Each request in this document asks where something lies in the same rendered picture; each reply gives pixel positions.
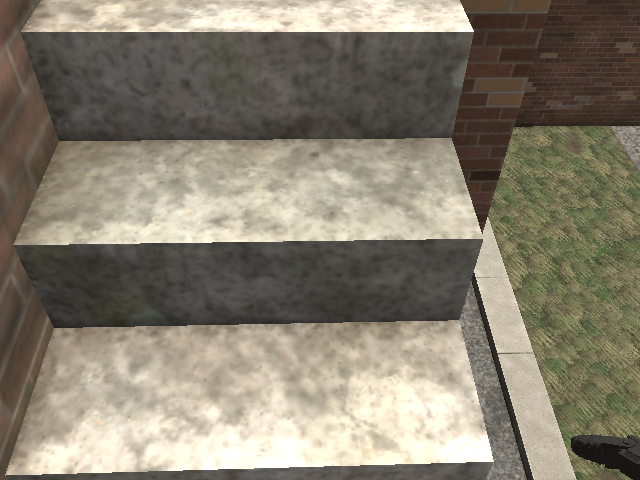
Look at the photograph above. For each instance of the right robot hand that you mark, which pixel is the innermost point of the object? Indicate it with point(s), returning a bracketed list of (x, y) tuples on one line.
[(614, 452)]

